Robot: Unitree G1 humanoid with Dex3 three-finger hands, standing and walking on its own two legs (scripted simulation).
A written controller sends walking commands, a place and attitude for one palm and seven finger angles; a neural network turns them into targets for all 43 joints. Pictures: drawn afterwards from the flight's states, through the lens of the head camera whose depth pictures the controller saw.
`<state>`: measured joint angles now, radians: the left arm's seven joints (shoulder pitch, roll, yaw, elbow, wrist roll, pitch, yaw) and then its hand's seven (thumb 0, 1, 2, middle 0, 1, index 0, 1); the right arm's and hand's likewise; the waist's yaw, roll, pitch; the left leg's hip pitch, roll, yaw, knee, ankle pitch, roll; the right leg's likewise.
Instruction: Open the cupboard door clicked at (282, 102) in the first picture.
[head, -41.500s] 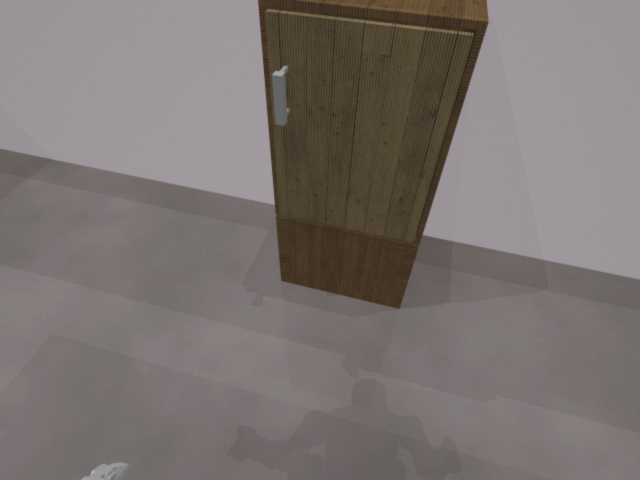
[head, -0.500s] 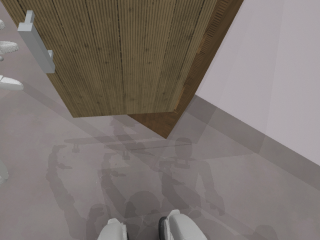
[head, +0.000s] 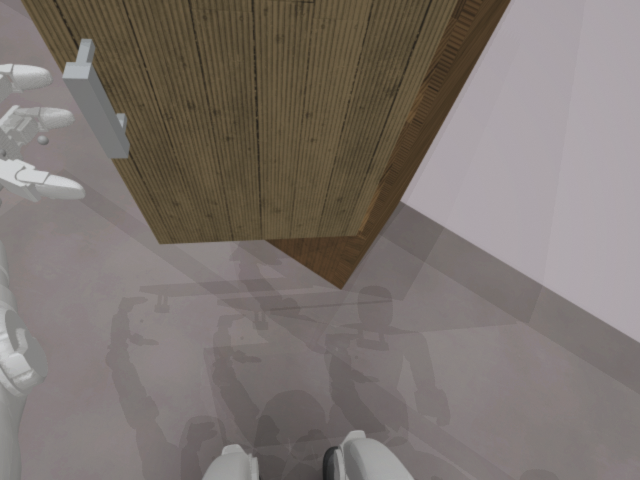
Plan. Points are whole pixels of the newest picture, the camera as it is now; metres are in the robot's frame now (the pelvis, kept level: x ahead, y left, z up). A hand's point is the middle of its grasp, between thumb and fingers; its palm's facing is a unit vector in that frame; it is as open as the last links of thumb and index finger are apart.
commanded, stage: move the hooked fingers beside the handle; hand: left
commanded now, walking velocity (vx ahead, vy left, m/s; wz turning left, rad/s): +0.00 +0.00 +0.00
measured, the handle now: (103, 102) +0.54 +0.22 +0.09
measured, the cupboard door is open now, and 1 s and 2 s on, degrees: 39 39 39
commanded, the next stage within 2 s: slide the fingers in behind the handle in 0.14 s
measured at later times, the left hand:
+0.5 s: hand (62, 140) +0.48 +0.25 +0.10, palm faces -0.01 -1.00 +0.00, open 14.0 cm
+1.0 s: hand (93, 139) +0.49 +0.22 +0.09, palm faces +0.00 -1.00 +0.01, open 14.0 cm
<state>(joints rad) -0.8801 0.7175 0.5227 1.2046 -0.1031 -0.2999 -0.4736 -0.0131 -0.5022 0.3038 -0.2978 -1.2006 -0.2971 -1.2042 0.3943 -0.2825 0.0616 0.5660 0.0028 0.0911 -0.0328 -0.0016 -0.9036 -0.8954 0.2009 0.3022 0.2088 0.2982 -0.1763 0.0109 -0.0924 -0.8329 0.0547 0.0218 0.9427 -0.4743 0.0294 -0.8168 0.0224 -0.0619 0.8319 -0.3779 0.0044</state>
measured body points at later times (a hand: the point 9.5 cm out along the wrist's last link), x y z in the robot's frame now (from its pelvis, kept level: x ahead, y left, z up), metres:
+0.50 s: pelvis -0.01 -0.01 +0.00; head +0.12 +0.02 +0.43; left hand +0.48 +0.30 +0.10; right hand -0.01 -0.28 -0.10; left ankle -0.02 +0.09 -0.69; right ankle +0.00 -0.13 -0.69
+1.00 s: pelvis -0.01 -0.01 +0.00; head +0.11 +0.01 +0.43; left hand +0.48 +0.28 +0.10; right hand +0.00 -0.28 -0.11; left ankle -0.02 +0.09 -0.69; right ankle +0.00 -0.13 -0.69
